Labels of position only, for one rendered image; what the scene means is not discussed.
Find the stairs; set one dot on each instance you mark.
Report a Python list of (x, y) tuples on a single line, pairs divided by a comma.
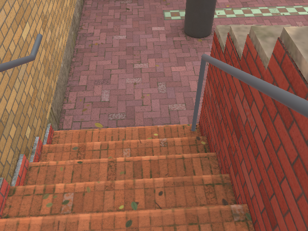
[(143, 178)]

